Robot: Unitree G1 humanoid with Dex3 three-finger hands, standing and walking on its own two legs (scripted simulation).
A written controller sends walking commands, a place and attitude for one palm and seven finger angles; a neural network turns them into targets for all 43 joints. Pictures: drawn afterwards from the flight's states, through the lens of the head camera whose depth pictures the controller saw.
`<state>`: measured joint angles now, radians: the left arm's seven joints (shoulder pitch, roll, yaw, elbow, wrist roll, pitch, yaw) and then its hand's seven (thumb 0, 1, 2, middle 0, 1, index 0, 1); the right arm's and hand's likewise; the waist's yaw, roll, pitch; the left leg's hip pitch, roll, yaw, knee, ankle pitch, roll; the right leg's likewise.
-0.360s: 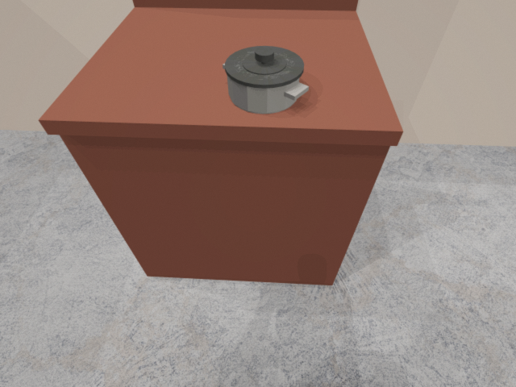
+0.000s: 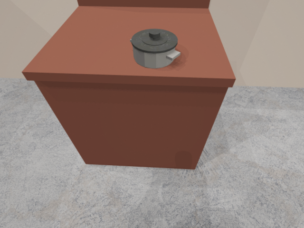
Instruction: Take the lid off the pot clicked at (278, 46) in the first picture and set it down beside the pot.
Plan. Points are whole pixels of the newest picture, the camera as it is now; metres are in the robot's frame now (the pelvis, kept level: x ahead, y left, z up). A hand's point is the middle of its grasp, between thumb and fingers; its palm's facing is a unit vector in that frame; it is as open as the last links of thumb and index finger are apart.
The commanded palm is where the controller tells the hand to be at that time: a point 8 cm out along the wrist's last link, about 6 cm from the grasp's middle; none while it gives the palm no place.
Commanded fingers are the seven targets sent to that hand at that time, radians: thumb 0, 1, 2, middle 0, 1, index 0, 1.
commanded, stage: look at it before walking up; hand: left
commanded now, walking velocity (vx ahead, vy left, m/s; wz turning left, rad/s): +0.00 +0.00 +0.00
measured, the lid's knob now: (154, 33) +0.73 +0.04 +0.16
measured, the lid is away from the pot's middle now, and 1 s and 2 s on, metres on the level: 0.00 0.00 0.00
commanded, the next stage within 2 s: take the last steps up to it in 0.28 s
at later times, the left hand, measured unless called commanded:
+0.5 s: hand out of the picture -0.01 +0.16 -0.17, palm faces +0.05 -0.98 -0.18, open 7.4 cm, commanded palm none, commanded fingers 0.00 0.90 0.90 -0.20 -0.30 -0.20 -0.30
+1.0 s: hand out of the picture +0.10 +0.08 -0.16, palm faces +0.05 -0.98 -0.19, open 7.4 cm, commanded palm none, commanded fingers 0.00 0.90 0.90 -0.20 -0.30 -0.20 -0.30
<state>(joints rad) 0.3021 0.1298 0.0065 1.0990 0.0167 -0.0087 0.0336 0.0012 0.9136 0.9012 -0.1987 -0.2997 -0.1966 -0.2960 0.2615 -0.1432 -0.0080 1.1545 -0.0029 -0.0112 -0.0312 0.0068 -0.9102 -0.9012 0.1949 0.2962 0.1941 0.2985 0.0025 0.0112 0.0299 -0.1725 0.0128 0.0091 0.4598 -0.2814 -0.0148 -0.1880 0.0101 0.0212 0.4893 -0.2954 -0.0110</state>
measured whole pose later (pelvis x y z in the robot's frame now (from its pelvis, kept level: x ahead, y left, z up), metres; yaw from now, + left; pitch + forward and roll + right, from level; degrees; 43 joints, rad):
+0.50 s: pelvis +0.01 +0.00 +0.00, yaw +0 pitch +0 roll +0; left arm 0.32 0.12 0.02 1.10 0.02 0.00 0.02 0.00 0.91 0.90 -0.20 -0.30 -0.20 -0.30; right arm 0.28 -0.13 -0.01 1.16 -0.01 -0.01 -0.03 0.01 -0.91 -0.90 0.19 0.30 0.19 0.30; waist 0.00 0.01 0.02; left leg -0.17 0.02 0.01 0.47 -0.30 -0.01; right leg -0.18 0.01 0.02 0.50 -0.31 -0.02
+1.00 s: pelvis +0.13 -0.07 +0.00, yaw -2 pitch +1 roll +2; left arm 0.39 0.08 0.02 1.06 0.02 -0.07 0.02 0.00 0.91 0.90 -0.20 -0.30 -0.19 -0.30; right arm 0.21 -0.18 -0.06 1.08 -0.02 -0.02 -0.01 0.01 -0.91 -0.90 0.19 0.30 0.19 0.30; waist 0.00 0.03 0.06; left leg -0.56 0.06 0.09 0.99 -0.28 0.01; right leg -0.06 0.04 -0.11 0.37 -0.33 -0.10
